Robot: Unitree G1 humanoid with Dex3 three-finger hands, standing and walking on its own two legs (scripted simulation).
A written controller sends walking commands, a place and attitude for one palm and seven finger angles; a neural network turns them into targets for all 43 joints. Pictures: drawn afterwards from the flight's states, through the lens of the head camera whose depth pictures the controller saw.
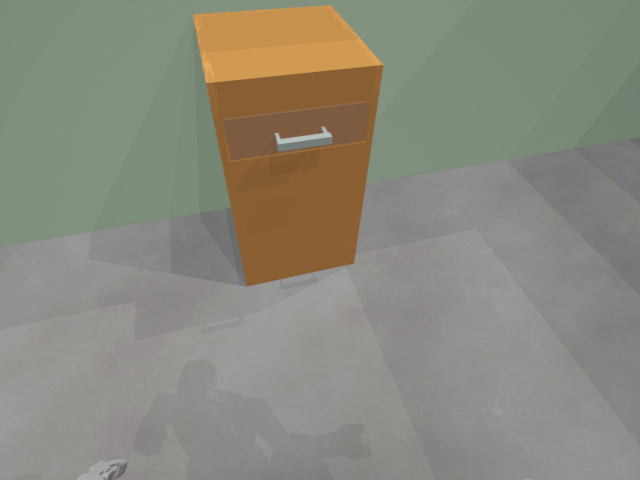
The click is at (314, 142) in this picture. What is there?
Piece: drawer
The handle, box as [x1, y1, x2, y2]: [275, 127, 331, 150]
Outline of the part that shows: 331,135 329,132 326,131 324,127 321,127 322,132 320,134 280,139 278,133 275,133 278,150 331,143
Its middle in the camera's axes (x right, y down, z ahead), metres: -0.05 -0.27 +1.03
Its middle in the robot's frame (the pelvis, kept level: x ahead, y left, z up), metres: +0.94 +0.10 -0.11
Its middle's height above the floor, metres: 0.65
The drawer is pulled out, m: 0.00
